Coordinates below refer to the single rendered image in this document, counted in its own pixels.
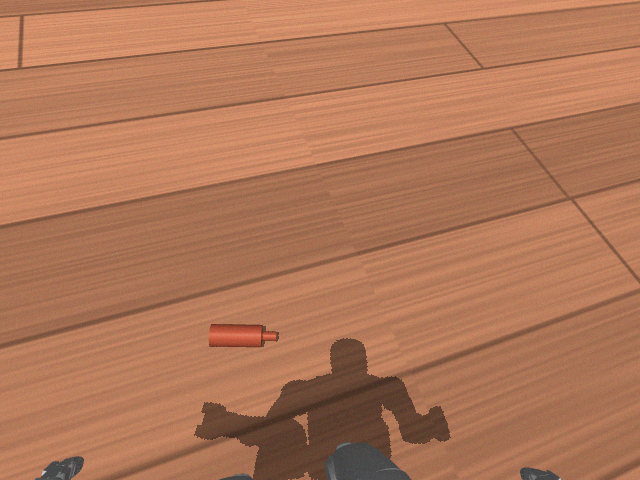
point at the left robot hand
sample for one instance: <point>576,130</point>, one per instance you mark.
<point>63,470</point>

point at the bottle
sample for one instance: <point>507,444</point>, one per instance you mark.
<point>236,335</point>

